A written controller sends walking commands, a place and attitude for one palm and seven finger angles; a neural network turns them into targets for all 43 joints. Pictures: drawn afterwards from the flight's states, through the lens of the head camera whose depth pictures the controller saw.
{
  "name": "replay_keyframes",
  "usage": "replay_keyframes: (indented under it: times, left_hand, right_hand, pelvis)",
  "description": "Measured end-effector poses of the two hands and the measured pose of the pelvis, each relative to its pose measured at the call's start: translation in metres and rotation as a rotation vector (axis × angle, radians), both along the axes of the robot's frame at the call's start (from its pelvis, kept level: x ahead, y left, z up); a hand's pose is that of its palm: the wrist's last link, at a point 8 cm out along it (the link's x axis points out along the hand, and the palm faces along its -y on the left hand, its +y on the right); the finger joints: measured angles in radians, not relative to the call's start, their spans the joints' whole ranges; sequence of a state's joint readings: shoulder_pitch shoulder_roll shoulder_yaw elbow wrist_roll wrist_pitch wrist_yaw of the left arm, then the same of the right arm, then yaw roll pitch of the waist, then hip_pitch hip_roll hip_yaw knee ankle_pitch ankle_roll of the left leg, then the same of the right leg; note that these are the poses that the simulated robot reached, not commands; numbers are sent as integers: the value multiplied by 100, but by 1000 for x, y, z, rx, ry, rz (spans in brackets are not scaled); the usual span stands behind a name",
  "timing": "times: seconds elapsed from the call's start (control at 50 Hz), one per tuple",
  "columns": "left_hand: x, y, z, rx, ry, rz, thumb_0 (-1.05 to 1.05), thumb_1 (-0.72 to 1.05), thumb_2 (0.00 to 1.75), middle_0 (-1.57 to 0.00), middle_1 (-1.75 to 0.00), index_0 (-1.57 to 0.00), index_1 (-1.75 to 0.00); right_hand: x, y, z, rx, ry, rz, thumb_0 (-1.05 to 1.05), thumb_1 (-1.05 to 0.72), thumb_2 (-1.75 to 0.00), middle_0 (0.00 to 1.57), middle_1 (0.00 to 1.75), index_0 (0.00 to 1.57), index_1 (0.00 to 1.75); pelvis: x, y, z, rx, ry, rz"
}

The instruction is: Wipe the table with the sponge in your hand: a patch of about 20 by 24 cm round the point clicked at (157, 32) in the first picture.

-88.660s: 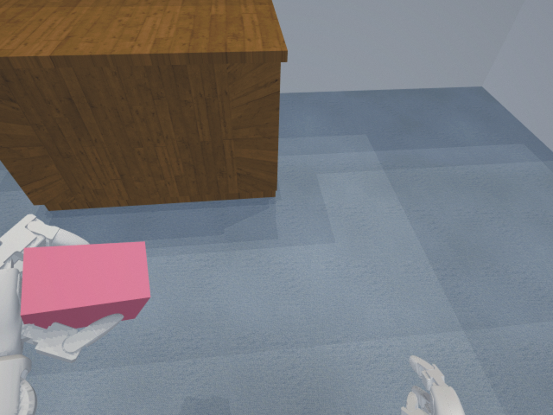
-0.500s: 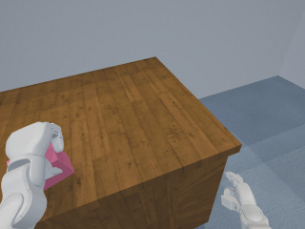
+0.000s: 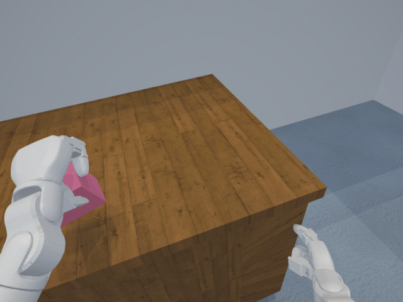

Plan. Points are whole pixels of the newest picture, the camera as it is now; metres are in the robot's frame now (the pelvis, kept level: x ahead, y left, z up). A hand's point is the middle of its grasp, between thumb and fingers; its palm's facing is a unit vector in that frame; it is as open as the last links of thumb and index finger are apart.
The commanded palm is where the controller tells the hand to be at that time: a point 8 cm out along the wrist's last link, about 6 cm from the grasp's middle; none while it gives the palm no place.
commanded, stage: lift the sponge slowly off the table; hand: left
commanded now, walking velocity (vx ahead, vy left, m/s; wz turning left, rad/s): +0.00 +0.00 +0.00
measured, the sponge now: (70, 197) +0.24 +0.32 +0.12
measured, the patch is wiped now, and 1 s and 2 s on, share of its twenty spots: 1.00 1.00 1.00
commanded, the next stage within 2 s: bring the sponge back beside the body in 0.50 s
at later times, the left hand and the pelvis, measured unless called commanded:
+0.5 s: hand (66, 156) +0.25 +0.28 +0.22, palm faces +0.38 -0.18 -0.91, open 7.5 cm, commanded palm +0.20 +0.28 +0.28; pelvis +0.01 +0.00 +0.00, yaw -1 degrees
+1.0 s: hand (68, 171) +0.23 +0.27 +0.20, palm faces +0.33 -0.18 -0.93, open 7.5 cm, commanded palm +0.18 +0.28 +0.27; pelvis +0.00 +0.00 +0.00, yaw +0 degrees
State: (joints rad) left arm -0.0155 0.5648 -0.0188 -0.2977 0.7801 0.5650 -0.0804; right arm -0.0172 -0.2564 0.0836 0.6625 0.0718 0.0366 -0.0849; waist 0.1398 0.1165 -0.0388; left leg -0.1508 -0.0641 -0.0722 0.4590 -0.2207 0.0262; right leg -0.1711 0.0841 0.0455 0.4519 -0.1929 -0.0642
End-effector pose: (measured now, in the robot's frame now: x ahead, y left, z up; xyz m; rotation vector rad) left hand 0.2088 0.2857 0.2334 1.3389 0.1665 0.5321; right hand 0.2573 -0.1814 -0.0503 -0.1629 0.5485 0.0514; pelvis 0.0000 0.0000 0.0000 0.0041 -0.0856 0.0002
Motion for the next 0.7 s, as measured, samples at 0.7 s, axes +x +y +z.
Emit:
replay_keyframes:
  times: [0.7]
  left_hand:
    - [-1, 3, 18, -55, -59, 36, 0, -45, 95, -75, -147, -121, -159]
  right_hand:
    - [10, -4, 3, -10, 12, 0, 1, -90, -90, 20, 30, 20, 30]
  pelvis:
    - [5, -1, 0, -2, 13, -4]
